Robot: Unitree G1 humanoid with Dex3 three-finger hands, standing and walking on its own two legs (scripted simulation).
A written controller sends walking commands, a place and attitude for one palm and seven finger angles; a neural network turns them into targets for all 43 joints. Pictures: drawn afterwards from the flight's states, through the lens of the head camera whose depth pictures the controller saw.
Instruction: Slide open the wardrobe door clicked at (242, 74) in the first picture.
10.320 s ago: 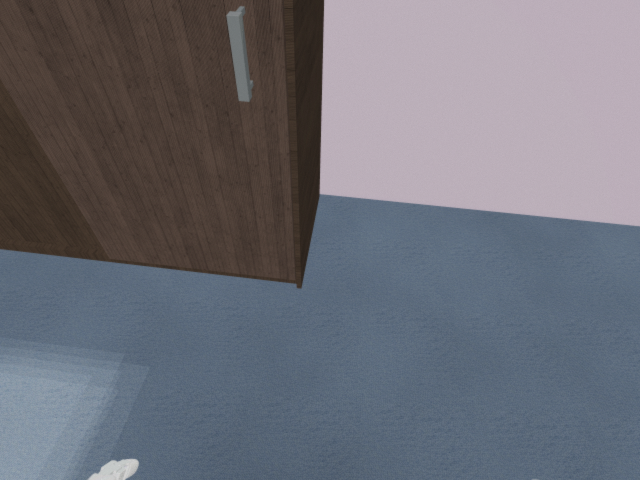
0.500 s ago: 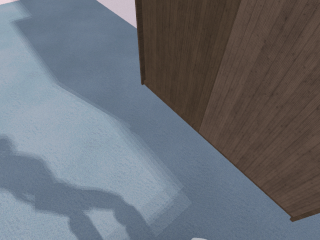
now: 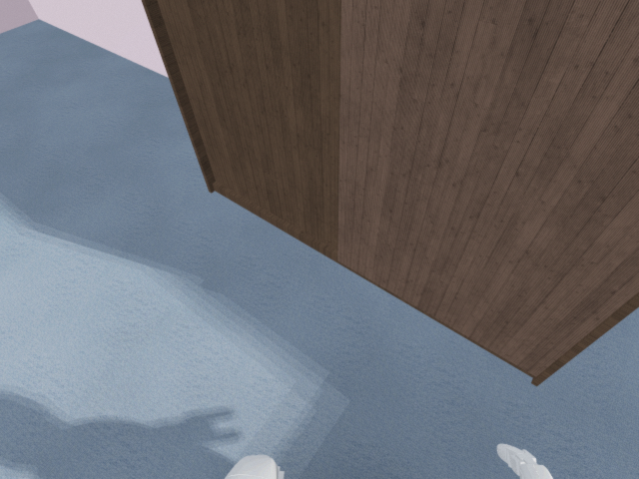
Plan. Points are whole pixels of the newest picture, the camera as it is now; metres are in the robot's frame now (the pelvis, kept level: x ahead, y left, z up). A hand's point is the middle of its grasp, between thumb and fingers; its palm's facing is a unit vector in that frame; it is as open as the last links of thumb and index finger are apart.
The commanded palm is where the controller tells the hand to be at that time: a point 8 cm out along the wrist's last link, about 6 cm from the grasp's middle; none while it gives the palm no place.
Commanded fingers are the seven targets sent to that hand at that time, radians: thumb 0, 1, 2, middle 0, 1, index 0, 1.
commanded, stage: turn to face it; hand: right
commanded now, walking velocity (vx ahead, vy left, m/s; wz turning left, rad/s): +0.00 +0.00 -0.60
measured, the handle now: out of the picture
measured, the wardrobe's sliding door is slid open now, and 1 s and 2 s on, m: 0.00 0.00 0.00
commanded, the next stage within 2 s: take the last steps up to it in 0.84 s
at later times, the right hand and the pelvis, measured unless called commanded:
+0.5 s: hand out of the picture -0.02 -0.18 -0.16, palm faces +0.32 +0.91 -0.27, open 7.4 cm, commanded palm none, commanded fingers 0.00 -0.90 -0.90 0.20 0.30 0.20 0.30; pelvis -0.03 +0.03 -0.01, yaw -19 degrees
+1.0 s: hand out of the picture -0.10 -0.23 -0.17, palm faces +0.51 +0.83 -0.22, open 7.4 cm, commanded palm none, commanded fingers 0.00 -0.90 -0.90 0.20 0.30 0.20 0.30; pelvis -0.08 -0.01 +0.00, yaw -29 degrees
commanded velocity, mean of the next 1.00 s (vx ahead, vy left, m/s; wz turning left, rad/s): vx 0.02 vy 0.00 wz -0.39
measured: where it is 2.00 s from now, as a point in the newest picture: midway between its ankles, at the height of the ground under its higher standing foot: outside the picture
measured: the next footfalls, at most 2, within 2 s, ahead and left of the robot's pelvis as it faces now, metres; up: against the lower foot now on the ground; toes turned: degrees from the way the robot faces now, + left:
left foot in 0.16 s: +0.04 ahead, +0.16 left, +0.00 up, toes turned -7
right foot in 0.60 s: -0.05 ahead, -0.11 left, +0.00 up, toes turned -26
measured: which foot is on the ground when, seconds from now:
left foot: up 0.00-0.14, down 0.16-0.60, up 0.62-1.00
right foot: down 0.00-0.16, up 0.18-0.58, down 0.60-1.00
